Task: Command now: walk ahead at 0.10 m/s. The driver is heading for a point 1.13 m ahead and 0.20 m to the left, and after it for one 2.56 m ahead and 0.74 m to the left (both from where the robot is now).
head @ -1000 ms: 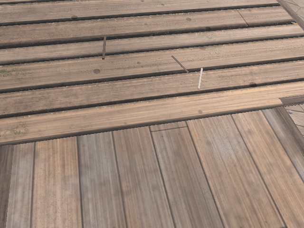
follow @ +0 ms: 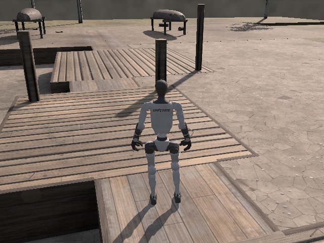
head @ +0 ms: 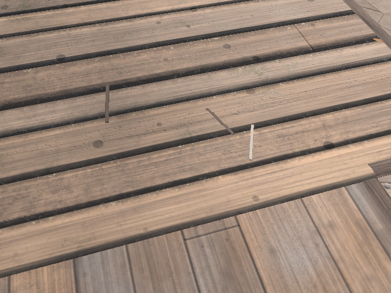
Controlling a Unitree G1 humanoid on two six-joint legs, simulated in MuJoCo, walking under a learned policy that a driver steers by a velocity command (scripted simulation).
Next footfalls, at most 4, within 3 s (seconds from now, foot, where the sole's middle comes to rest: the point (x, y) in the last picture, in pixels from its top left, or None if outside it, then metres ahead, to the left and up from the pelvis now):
0.12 right None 0.12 -0.16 -0.77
1.18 right None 0.17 -0.17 -0.77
1.66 left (179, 266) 0.54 0.07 -0.77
2.20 right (241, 187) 0.85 -0.17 -0.77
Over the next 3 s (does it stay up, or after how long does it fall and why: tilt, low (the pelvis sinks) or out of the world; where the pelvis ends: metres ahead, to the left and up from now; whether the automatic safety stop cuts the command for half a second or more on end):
stays up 0.98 -0.01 0.00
